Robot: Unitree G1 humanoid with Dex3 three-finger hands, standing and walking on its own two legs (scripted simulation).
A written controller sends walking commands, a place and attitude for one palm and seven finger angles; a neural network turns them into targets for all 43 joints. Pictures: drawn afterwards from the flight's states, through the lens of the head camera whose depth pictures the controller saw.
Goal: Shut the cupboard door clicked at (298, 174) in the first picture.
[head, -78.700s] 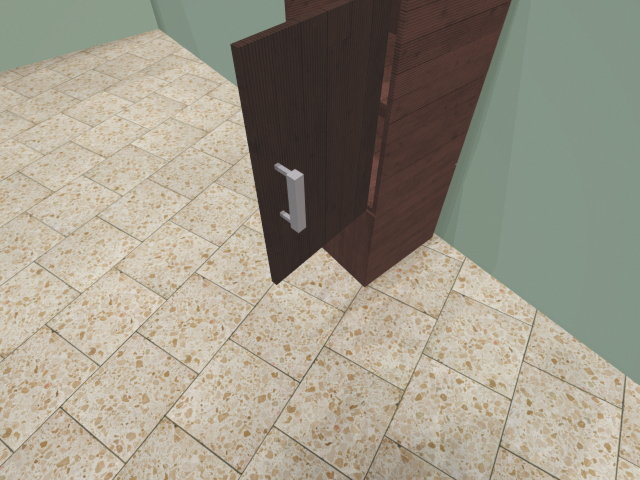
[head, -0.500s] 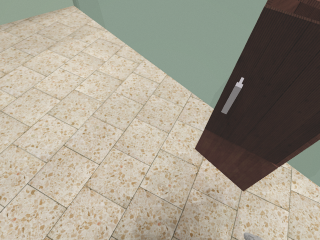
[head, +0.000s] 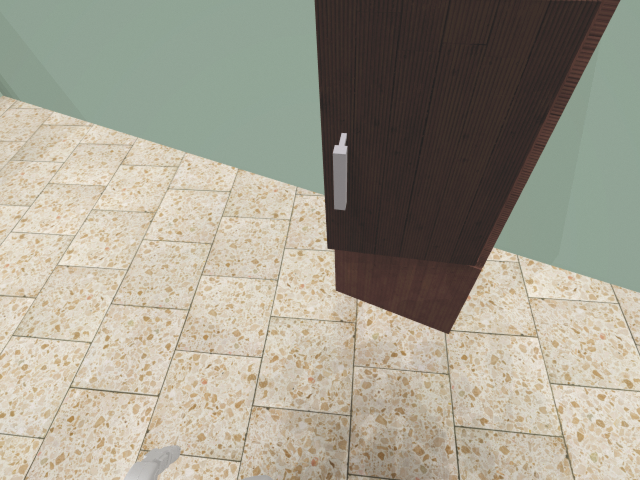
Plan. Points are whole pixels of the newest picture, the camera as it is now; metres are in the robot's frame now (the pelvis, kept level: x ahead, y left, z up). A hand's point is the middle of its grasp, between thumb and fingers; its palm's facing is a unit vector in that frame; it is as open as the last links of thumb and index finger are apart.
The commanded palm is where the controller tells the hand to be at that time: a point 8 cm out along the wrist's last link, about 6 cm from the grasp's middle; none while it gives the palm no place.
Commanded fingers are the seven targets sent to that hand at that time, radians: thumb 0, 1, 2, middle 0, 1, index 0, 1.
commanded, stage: turn to face it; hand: left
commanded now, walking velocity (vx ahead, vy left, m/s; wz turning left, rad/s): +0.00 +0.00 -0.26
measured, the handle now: (341, 172) +0.65 -0.02 -0.04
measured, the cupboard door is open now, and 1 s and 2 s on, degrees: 15 15 15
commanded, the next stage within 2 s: take the last steps up to it in 0.18 s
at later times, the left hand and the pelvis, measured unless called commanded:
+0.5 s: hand out of the picture +0.11 +0.21 -0.16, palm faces -0.13 -0.98 -0.16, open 7.4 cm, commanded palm none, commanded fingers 0.00 0.90 0.90 -0.20 -0.30 -0.20 -0.30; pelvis +0.04 +0.02 +0.02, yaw -9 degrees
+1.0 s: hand (286, 409) +0.24 +0.07 -0.15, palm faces -0.19 -0.96 -0.21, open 7.2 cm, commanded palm none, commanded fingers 0.00 0.90 0.90 -0.20 -0.30 -0.20 -0.30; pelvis +0.14 -0.09 +0.02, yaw -11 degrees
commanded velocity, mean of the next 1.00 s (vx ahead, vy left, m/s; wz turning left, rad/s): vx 0.13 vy -0.06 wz -0.13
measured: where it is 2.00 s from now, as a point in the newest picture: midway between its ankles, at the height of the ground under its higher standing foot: outside the picture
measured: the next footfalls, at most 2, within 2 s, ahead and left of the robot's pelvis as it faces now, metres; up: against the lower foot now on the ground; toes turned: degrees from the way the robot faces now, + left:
left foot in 0.32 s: +0.07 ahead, +0.13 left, +0.00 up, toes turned -3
right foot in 0.78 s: +0.15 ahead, -0.18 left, +0.00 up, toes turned -13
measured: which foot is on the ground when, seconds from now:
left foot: up 0.00-0.30, down 0.32-0.78, up 0.80-1.00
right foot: down 0.00-0.32, up 0.34-0.76, down 0.78-1.00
